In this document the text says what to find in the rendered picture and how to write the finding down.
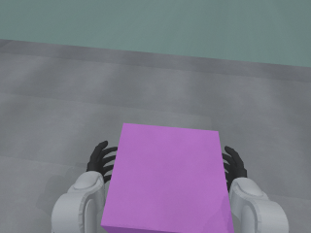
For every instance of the right robot hand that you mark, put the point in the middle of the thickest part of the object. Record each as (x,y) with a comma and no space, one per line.
(235,167)

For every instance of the carton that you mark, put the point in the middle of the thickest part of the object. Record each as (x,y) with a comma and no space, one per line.
(167,180)

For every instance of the left robot hand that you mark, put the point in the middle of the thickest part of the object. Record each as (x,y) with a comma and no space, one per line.
(97,162)

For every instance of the right robot forearm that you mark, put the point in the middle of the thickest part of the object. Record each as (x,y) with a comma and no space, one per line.
(254,209)

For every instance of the left robot forearm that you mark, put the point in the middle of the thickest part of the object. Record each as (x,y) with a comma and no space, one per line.
(76,211)

